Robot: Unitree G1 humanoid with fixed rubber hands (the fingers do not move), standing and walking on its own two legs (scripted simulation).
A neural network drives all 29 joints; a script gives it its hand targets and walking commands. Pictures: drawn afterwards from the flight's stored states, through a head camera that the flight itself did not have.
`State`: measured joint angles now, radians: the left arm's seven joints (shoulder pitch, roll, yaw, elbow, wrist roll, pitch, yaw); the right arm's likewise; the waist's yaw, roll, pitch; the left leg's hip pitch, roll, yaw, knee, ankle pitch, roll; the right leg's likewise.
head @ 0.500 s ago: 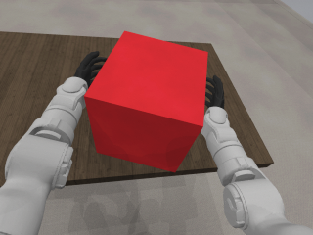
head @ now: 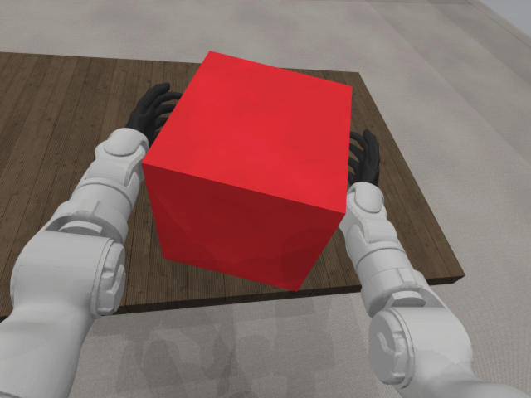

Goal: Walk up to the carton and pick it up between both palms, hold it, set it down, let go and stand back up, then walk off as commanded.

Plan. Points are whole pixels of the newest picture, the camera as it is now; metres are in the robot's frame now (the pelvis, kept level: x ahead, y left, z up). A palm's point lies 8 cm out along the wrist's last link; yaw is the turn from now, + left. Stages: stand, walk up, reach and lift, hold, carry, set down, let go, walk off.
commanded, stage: reach and lift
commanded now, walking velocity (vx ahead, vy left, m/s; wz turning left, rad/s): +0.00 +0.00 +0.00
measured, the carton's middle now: (254, 175) +0.46 -0.02 +0.05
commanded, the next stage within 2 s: none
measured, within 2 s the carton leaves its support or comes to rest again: leaves its support in 0.40 s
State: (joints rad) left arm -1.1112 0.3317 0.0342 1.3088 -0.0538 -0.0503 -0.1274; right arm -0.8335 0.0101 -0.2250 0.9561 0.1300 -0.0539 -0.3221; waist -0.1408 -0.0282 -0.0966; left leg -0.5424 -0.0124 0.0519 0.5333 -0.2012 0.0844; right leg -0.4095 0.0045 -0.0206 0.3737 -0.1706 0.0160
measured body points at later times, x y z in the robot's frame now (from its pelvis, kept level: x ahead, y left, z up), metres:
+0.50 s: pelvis +0.01 -0.02 +0.01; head +0.04 +0.02 +0.45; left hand +0.49 +0.12 +0.14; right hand +0.40 -0.20 +0.10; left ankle +0.03 +0.05 -0.73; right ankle +0.00 -0.16 -0.73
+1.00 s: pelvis +0.01 -0.04 +0.01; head +0.03 +0.01 +0.46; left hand +0.49 +0.11 +0.14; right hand +0.39 -0.21 +0.10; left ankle +0.03 +0.05 -0.73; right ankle +0.00 -0.16 -0.73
